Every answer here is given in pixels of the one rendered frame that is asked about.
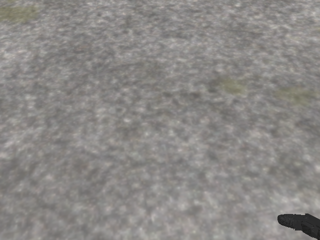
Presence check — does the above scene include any robot right hand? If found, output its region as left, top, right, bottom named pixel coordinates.
left=277, top=213, right=320, bottom=240

